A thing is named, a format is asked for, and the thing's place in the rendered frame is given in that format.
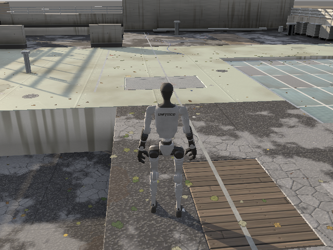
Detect robot right upper arm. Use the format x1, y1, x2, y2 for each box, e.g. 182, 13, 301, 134
177, 105, 191, 134

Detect right robot hand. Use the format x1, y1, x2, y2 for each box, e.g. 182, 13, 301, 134
185, 147, 197, 160

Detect robot left upper arm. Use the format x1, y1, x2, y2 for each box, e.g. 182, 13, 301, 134
143, 105, 156, 134

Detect right robot forearm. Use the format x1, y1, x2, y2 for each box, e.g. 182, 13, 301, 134
185, 126, 196, 149

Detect left robot hand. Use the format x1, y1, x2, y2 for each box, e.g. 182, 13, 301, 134
137, 150, 149, 163

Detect humanoid robot head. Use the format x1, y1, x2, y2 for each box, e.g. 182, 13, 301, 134
158, 83, 176, 108

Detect robot right thigh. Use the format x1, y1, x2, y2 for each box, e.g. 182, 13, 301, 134
174, 146, 184, 184

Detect left robot forearm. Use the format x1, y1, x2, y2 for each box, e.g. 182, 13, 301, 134
138, 126, 148, 151

